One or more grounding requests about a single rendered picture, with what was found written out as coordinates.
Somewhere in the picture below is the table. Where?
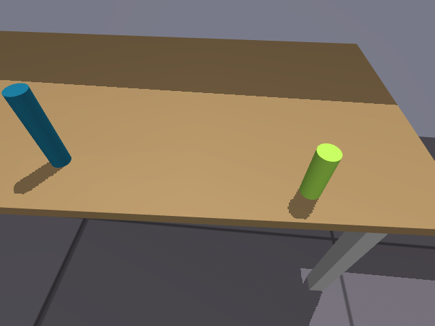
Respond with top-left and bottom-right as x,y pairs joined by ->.
0,31 -> 435,291

